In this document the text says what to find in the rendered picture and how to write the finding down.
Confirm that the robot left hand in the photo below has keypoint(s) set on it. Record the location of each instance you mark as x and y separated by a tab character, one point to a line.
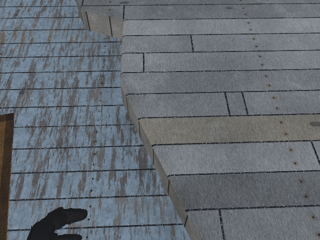
56	219

